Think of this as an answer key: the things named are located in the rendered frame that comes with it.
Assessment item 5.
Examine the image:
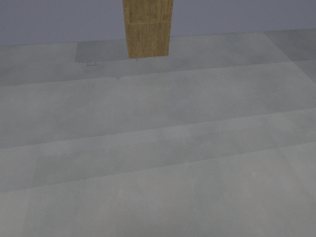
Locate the cupboard door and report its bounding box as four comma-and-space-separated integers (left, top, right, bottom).
126, 0, 172, 22

